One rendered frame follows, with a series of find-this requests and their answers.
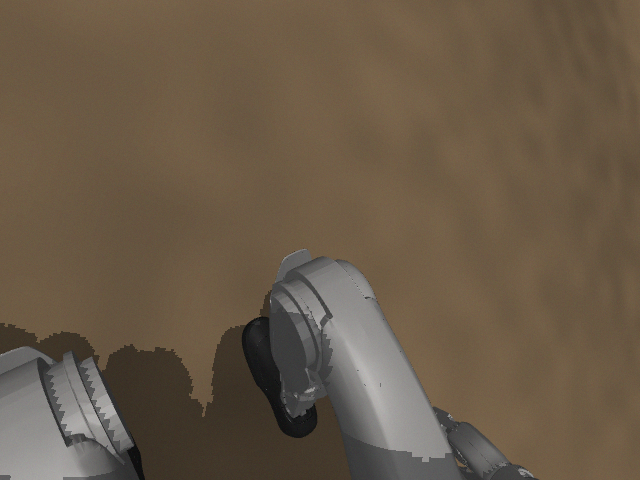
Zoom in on right robot foot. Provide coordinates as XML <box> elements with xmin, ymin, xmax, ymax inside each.
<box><xmin>242</xmin><ymin>317</ymin><xmax>317</xmax><ymax>438</ymax></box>

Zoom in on right robot arm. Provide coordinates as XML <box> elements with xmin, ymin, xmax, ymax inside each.
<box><xmin>490</xmin><ymin>464</ymin><xmax>539</xmax><ymax>480</ymax></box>

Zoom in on left robot foot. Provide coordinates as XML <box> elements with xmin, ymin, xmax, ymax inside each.
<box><xmin>127</xmin><ymin>433</ymin><xmax>145</xmax><ymax>480</ymax></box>

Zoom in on right robot hand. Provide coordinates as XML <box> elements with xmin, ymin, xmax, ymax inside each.
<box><xmin>433</xmin><ymin>406</ymin><xmax>512</xmax><ymax>480</ymax></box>

